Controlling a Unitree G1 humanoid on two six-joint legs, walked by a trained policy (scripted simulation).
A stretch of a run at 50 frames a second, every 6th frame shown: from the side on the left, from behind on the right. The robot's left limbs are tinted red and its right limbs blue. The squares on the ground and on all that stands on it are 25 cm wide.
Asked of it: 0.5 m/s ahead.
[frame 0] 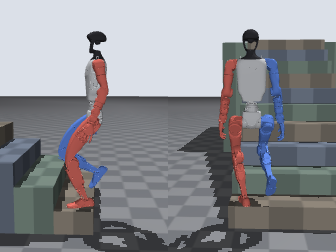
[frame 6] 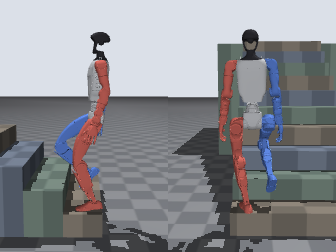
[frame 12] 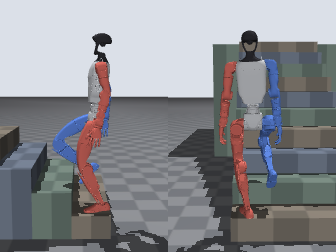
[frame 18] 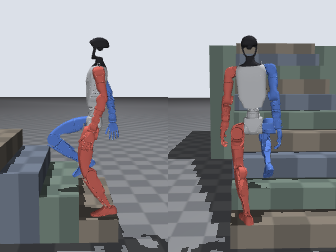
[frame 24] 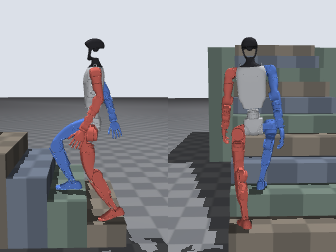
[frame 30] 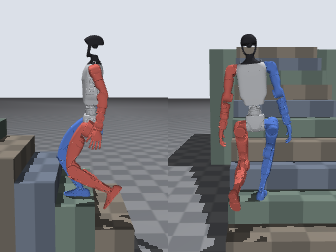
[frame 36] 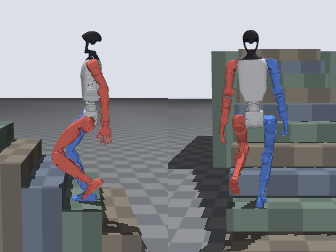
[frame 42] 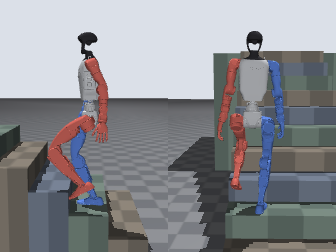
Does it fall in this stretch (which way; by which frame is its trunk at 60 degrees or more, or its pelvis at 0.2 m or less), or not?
no
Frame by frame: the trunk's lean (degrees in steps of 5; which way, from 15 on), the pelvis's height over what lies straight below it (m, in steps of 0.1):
0: 0, 0.9
6: 5, 0.7
12: 5, 0.8
18: 5, 0.8
24: 5, 0.8
30: 5, 0.7
36: 5, 0.7
42: 5, 0.8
